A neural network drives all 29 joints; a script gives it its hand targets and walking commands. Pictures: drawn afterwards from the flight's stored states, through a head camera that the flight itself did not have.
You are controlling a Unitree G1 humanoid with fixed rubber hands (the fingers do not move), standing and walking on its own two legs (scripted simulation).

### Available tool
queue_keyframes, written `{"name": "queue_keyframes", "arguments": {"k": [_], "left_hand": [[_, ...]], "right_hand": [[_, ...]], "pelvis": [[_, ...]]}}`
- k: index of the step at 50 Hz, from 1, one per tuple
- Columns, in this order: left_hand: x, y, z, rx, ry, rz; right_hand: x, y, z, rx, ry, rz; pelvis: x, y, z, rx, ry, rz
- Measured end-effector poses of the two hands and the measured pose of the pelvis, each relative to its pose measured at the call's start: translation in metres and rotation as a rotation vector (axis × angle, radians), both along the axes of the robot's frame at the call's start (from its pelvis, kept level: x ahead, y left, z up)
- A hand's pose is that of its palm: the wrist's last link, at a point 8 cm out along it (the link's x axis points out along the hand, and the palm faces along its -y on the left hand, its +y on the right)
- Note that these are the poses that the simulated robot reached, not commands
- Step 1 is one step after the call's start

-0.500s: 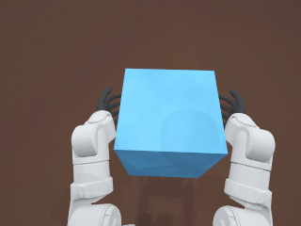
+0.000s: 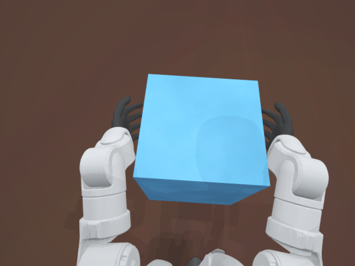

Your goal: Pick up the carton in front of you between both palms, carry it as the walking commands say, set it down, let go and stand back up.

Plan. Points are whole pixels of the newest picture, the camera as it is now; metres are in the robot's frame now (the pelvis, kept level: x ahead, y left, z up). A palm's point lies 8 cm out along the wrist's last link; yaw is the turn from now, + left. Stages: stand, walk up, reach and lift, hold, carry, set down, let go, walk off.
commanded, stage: carry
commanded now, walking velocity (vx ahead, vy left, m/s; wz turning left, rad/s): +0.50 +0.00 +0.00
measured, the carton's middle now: (195, 149) +0.36 +0.04 +0.06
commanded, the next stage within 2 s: none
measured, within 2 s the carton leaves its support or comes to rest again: neither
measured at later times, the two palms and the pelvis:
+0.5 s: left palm (150, 28) +0.65 +0.21 +0.17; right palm (267, 40) +0.64 -0.10 +0.17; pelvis +0.30 +0.07 +0.04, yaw -2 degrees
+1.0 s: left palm (176, 6) +0.87 +0.17 +0.14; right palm (265, 17) +0.87 -0.13 +0.13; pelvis +0.63 +0.03 +0.05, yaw +0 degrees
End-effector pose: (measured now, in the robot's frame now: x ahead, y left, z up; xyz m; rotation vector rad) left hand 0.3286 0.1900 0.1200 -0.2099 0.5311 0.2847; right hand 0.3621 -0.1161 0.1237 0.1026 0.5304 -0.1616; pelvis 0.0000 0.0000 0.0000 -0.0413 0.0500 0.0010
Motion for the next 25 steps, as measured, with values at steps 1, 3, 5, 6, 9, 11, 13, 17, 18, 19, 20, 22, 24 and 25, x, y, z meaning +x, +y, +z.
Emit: {"name": "queue_keyframes", "arguments": {"k": [1,3,5,6,9,11,13,17,18,19,20,22,24,25], "left_hand": [[0.009,0.003,0.007,-0.004,0.006,0.011],[0.03,0.007,0.025,-0.005,0.001,0.022],[0.054,0.008,0.047,0.004,-0.023,0.022],[0.067,0.007,0.058,0.012,-0.036,0.018],[0.107,0.004,0.085,0.04,-0.057,-0.008],[0.134,0.0,0.096,0.052,-0.052,-0.032],[0.161,-0.003,0.101,0.057,-0.039,-0.057],[0.216,-0.003,0.099,0.056,-0.009,-0.094],[0.231,-0.001,0.096,0.057,-0.002,-0.096],[0.246,0.001,0.091,0.057,0.005,-0.097],[0.261,0.005,0.086,0.057,0.011,-0.098],[0.291,0.011,0.072,0.045,0.023,-0.112],[0.314,0.016,0.056,0.031,0.07,-0.122],[0.324,0.018,0.048,0.02,0.099,-0.126]], "right_hand": [[0.012,0.003,0.008,0.001,0.007,0.0],[0.035,0.006,0.026,0.008,0.003,-0.003],[0.059,0.007,0.045,0.015,-0.02,-0.005],[0.07,0.006,0.053,0.016,-0.034,-0.007],[0.103,0.002,0.074,0.015,-0.056,-0.026],[0.123,-0.002,0.082,0.017,-0.05,-0.043],[0.142,-0.005,0.087,0.02,-0.036,-0.063],[0.186,-0.006,0.087,0.023,-0.004,-0.098],[0.198,-0.004,0.086,0.022,0.003,-0.103],[0.211,-0.001,0.084,0.021,0.009,-0.106],[0.224,0.002,0.081,0.019,0.014,-0.109],[0.249,0.008,0.072,0.01,0.025,-0.121],[0.268,0.014,0.059,0.01,0.071,-0.128],[0.275,0.017,0.051,0.017,0.1,-0.13]], "pelvis": [[0.01,-0.001,0.008,0.008,0.003,0.004],[0.031,-0.002,0.023,0.024,0.008,0.015],[0.053,0.0,0.034,0.038,0.015,0.02],[0.064,0.002,0.039,0.043,0.02,0.02],[0.099,0.011,0.049,0.053,0.03,0.014],[0.124,0.017,0.053,0.056,0.032,0.006],[0.15,0.025,0.055,0.056,0.03,-0.002],[0.205,0.041,0.054,0.049,0.021,-0.008],[0.219,0.046,0.053,0.047,0.019,-0.01],[0.233,0.05,0.05,0.047,0.016,-0.013],[0.247,0.055,0.046,0.048,0.012,-0.017],[0.274,0.064,0.038,0.051,0.005,-0.026],[0.294,0.071,0.041,0.049,0.007,-0.036],[0.303,0.073,0.044,0.043,0.009,-0.042]]}}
